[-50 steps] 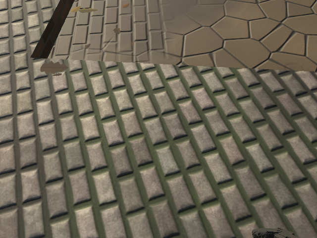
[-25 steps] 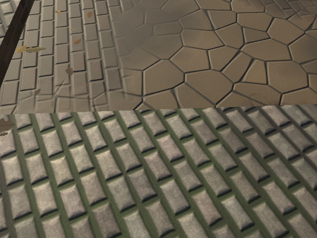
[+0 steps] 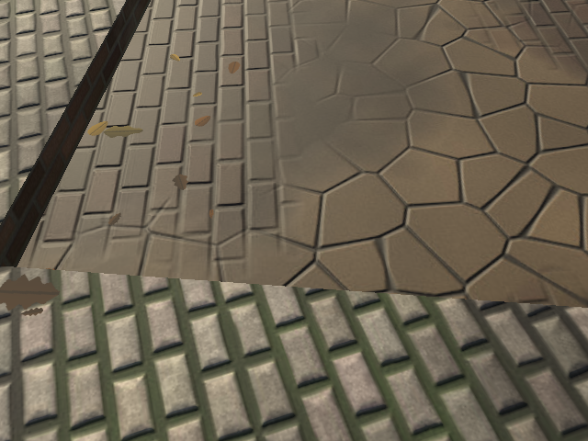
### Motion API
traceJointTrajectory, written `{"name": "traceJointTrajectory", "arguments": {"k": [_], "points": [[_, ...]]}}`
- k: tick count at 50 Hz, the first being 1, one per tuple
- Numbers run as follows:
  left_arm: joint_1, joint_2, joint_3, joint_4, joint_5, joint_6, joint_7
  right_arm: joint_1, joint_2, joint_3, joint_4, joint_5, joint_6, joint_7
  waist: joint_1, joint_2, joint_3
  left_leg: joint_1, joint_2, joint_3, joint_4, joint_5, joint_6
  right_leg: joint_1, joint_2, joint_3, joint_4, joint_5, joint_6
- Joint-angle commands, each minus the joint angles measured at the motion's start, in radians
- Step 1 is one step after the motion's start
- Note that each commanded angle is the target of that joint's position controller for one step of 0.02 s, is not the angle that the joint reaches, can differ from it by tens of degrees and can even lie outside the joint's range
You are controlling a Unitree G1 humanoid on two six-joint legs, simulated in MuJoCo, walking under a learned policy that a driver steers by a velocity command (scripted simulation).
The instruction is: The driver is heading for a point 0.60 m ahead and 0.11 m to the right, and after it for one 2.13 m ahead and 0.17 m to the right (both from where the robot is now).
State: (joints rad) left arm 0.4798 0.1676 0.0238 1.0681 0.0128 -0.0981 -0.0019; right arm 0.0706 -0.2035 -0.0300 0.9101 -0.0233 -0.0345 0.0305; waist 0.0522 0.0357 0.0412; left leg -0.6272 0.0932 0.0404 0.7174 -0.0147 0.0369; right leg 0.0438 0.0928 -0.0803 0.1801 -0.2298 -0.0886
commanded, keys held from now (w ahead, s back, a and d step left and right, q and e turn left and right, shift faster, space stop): w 0.06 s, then w+e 0.68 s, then w+q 0.26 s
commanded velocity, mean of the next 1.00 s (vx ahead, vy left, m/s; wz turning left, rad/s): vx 0.50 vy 0.00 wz -0.30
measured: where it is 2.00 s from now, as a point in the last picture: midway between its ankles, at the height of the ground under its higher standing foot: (390, 292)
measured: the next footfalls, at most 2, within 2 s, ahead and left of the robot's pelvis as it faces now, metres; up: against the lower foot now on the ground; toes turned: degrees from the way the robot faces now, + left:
left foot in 0.16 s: +0.26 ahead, +0.11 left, +0.00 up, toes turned +3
right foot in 0.70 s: +0.48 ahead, -0.11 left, +0.00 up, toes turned -24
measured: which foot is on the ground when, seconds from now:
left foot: up 0.00-0.14, down 0.16-0.72, up 0.74-1.00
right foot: down 0.00-0.16, up 0.18-0.68, down 0.70-1.00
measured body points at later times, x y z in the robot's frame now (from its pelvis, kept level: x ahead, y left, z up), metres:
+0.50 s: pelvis +0.26 +0.04 +0.00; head +0.28 +0.04 +0.45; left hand +0.41 +0.26 -0.14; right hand +0.18 -0.20 -0.14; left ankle +0.22 +0.11 -0.74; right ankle +0.36 -0.12 -0.68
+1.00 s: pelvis +0.49 -0.08 +0.00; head +0.50 -0.09 +0.45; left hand +0.58 +0.17 -0.14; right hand +0.49 -0.34 -0.14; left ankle +0.65 +0.06 -0.67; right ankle +0.44 -0.09 -0.74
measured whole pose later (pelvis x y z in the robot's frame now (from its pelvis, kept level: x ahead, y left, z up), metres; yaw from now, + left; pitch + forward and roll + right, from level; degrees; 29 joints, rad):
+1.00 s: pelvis +0.49 -0.08 +0.00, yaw -19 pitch -1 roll +0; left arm 0.37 0.22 0.06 0.97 0.01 -0.08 0.00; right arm 0.23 -0.23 -0.06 0.89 -0.01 -0.01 0.02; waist 0.01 0.03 0.04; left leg -0.63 0.10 -0.05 0.98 -0.12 0.04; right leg -0.03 0.12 -0.11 0.25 -0.21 -0.13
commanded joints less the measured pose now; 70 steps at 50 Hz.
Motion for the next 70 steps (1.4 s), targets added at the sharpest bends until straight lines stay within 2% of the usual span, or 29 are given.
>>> {"name": "traceJointTrajectory", "arguments": {"k": [1, 5, 7, 8, 9, 10, 12, 15, 20, 29, 32, 34, 35, 36, 37, 38, 40, 42, 46, 50, 53, 57, 60, 62, 63, 64, 65, 67, 70], "points": [[0.076, 0.134, 0.021, -0.012, 0.007, -0.006, 0.012, -0.123, -0.047, -0.002, -0.085, 0.003, -0.015, -0.002, 0.004, -0.101, 0.077, -0.023, -0.031, 0.032, -0.078, 0.002, 0.015, 0.006, -0.296, 0.137, -0.035, 0.447, -0.11], [0.056, 0.151, 0.026, 0.0, 0.017, 0.001, 0.024, -0.091, -0.068, -0.014, -0.093, 0.003, -0.034, -0.009, -0.038, -0.101, 0.06, 0.098, -0.077, 0.039, -0.168, -0.137, 0.063, 0.075, -0.323, 0.142, 0.1, 0.705, -0.098], [0.012, 0.162, 0.028, -0.007, 0.009, 0.005, 0.018, 0.183, -0.104, -0.037, -0.004, -0.002, -0.053, -0.026, -0.151, -0.076, -0.076, 0.451, -0.121, 0.051, -0.265, -0.107, 0.101, -0.012, -0.264, 0.108, 0.389, 0.81, -0.066], [0.001, 0.13, 0.016, -0.04, -0.004, 0.003, 0.013, 0.369, -0.182, -0.061, 0.033, -0.031, -0.064, -0.04, -0.21, -0.003, -0.205, 0.739, 0.064, -0.141, -0.271, -0.162, 0.15, -0.228, -0.212, 0.082, 0.665, 0.516, -0.046], [0.139, 0.018, -0.004, -0.05, -0.047, 0.008, 0.009, 0.422, -0.275, -0.084, 0.035, -0.044, -0.058, -0.037, -0.158, 0.212, -0.351, 1.012, 0.37, -0.585, -0.351, -0.196, 0.28, -0.579, -0.037, 0.007, 1.037, -0.239, 0.0], [0.082, 0.14, 0.03, -0.034, -0.016, 0.018, 0.017, 0.365, -0.216, -0.076, 0.021, -0.005, -0.041, -0.029, -0.158, 0.05, -0.306, 0.904, 0.342, -0.639, -0.424, -0.292, 0.269, -0.65, -0.066, 0.123, 1.132, -0.269, -0.015], [-0.057, 0.114, 0.035, -0.077, -0.005, 0.019, 0.009, 0.184, -0.099, -0.044, -0.004, 0.0, -0.049, -0.024, -0.091, -0.004, -0.062, 0.616, 0.26, -0.364, -0.51, -0.254, 0.194, -0.651, -0.151, 0.132, 1.072, -0.105, -0.018], [-0.051, 0.067, 0.042, -0.079, 0.019, 0.058, -0.011, 0.197, -0.042, -0.027, 0.023, 0.005, -0.069, -0.038, -0.033, 0.034, -0.006, 0.465, 0.179, -0.157, -0.556, -0.113, 0.121, -0.564, -0.182, 0.122, 1.007, -0.045, -0.002], [-0.195, 0.052, 0.043, -0.15, 0.019, 0.093, -0.023, 0.295, -0.073, -0.035, 0.049, 0.006, -0.089, -0.047, -0.027, 0.026, 0.03, 0.491, 0.162, 0.003, -0.575, 0.057, 0.109, -0.703, -0.2, 0.091, 0.931, 0.101, 0.016], [-0.476, 0.05, 0.023, -0.277, 0.022, 0.085, -0.043, 0.425, -0.108, -0.034, 0.084, 0.004, -0.067, -0.068, -0.088, 0.029, 0.083, 0.659, 0.186, 0.169, -0.507, 0.294, 0.091, -0.681, -0.152, -0.048, 0.524, 0.175, -0.021], [-0.442, 0.074, 0.035, -0.281, 0.024, 0.086, -0.041, 0.409, -0.141, -0.041, 0.081, 0.002, -0.051, -0.073, -0.056, 0.059, 0.044, 0.721, 0.197, 0.222, -0.364, 0.635, 0.084, -0.565, -0.082, -0.097, 0.484, 0.03, -0.073], [-0.29, 0.108, 0.056, -0.239, 0.024, 0.082, -0.032, 0.387, -0.178, -0.052, 0.069, 0.001, -0.032, -0.075, 0.007, 0.073, -0.049, 0.716, 0.198, 0.24, -0.108, 0.779, 0.079, -0.384, -0.011, -0.109, 0.443, -0.057, -0.116], [-0.151, 0.14, 0.074, -0.195, 0.029, 0.073, -0.024, 0.369, -0.184, -0.055, 0.056, 0.007, -0.024, -0.07, 0.074, 0.036, -0.124, 0.619, 0.183, 0.255, 0.117, 0.647, 0.052, -0.184, 0.007, -0.074, 0.339, -0.011, -0.147], [-0.044, 0.24, 0.106, -0.176, 0.039, 0.067, -0.01, 0.362, -0.145, -0.046, 0.022, 0.009, -0.024, -0.065, 0.115, -0.077, -0.215, 0.382, 0.135, 0.249, 0.438, 0.199, 0.016, 0.047, -0.193, 0.207, 0.278, -0.108, -0.208], [-0.103, 0.333, 0.124, -0.207, 0.019, 0.076, -0.01, 0.348, -0.076, -0.038, -0.067, 0.018, -0.033, -0.043, 0.036, -0.273, -0.264, -0.035, -0.105, 0.124, 0.763, -0.546, -0.047, 0.252, -0.446, 0.79, 0.121, -0.087, -0.361], [-0.076, 0.295, 0.113, -0.197, -0.001, 0.09, -0.001, 0.241, -0.138, -0.047, -0.085, 0.012, -0.045, -0.038, 0.073, -0.086, -0.201, -0.129, -0.05, -0.039, 0.742, -0.45, -0.035, 0.198, -0.451, 0.708, 0.065, -0.017, -0.339], [-0.16, 0.18, 0.08, -0.179, 0.002, 0.075, 0.007, 0.272, -0.111, -0.04, -0.05, 0.031, -0.06, -0.037, -0.016, 0.008, -0.035, -0.054, 0.024, -0.041, 0.599, -0.322, -0.014, -0.039, -0.387, 0.448, 0.048, 0.193, -0.244], [-0.21, 0.123, 0.057, -0.177, 0.003, 0.044, 0.011, 0.336, -0.082, -0.037, -0.012, -0.003, -0.021, -0.029, -0.08, -0.013, -0.026, 0.085, 0.05, -0.059, 0.489, -0.29, -0.016, -0.161, -0.305, 0.29, 0.019, 0.296, -0.168], [-0.124, 0.163, 0.061, -0.137, 0.0, 0.007, 0.007, 0.278, -0.077, -0.043, -0.02, 0.008, 0.022, -0.009, -0.077, -0.059, 0.017, 0.057, 0.022, -0.074, 0.375, -0.173, -0.008, -0.188, -0.255, 0.147, -0.015, 0.426, -0.084], [-0.091, 0.156, 0.048, -0.135, 0.001, 0.004, 0.007, 0.126, -0.083, -0.04, -0.066, 0.018, 0.02, -0.005, -0.04, -0.09, 0.068, -0.028, -0.023, -0.08, 0.179, -0.007, 0.012, -0.142, -0.238, 0.058, -0.04, 0.484, -0.012], [-0.077, 0.158, 0.037, -0.128, -0.005, -0.002, 0.022, 0.055, -0.06, -0.025, -0.096, 0.006, 0.014, 0.005, -0.024, -0.102, 0.051, 0.044, -0.058, -0.006, 0.031, 0.092, 0.022, -0.11, -0.232, -0.02, -0.019, 0.631, 0.017], [-0.059, 0.169, 0.03, -0.109, 0.005, 0.007, 0.038, 0.038, -0.08, -0.018, -0.115, 0.003, 0.024, 0.004, -0.032, -0.11, 0.042, 0.106, -0.098, 0.065, 0.0, -0.045, 0.059, -0.011, -0.278, -0.073, 0.072, 0.879, 0.016], [-0.105, 0.228, 0.042, -0.113, 0.009, 0.022, 0.059, 0.182, -0.118, -0.035, -0.083, 0.0, 0.031, -0.005, -0.104, -0.155, -0.025, 0.291, -0.171, 0.105, -0.018, -0.245, 0.115, 0.011, -0.31, -0.1, 0.289, 1.195, 0.011], [-0.191, 0.251, 0.05, -0.139, 0.01, 0.042, 0.062, 0.426, -0.167, -0.063, -0.023, -0.004, 0.021, -0.014, -0.239, -0.113, -0.113, 0.523, -0.156, 0.008, -0.204, -0.263, 0.196, -0.096, -0.294, -0.107, 0.692, 0.987, 0.013], [-0.191, 0.192, 0.04, -0.169, 0.016, 0.042, 0.052, 0.472, -0.248, -0.086, -0.019, -0.003, 0.016, -0.023, -0.232, 0.074, -0.152, 0.673, 0.045, -0.267, -0.283, -0.171, 0.264, -0.299, -0.171, -0.129, 1.049, 0.317, 0.023], [-0.134, 0.122, 0.034, -0.223, 0.009, 0.034, 0.027, 0.381, -0.283, -0.085, -0.061, 0.011, 0.014, -0.02, -0.105, 0.202, -0.181, 0.888, 0.226, -0.776, -0.348, 0.009, 0.449, -0.721, 0.013, 0.035, 1.309, -0.341, 0.072], [-0.192, 0.186, 0.038, -0.236, 0.022, 0.018, 0.016, 0.342, -0.264, -0.089, -0.067, 0.04, 0.014, -0.016, -0.135, 0.071, -0.123, 0.809, 0.23, -0.709, -0.411, -0.061, 0.465, -0.819, -0.067, 0.16, 1.27, -0.253, 0.07], [-0.227, 0.233, 0.053, -0.239, -0.005, 0.01, 0.013, 0.241, -0.187, -0.066, -0.091, 0.025, 0.01, -0.015, -0.059, -0.068, 0.02, 0.553, 0.164, -0.506, -0.465, 0.025, 0.368, -0.717, -0.144, 0.147, 1.101, -0.131, 0.086], [-0.23, 0.175, 0.046, -0.248, 0.03, 0.073, 0.013, 0.265, -0.186, -0.052, -0.086, 0.031, -0.024, -0.023, -0.025, -0.043, 0.013, 0.453, 0.048, -0.367, -0.498, 0.125, 0.284, -0.592, -0.174, 0.124, 0.89, -0.071, 0.12]]}}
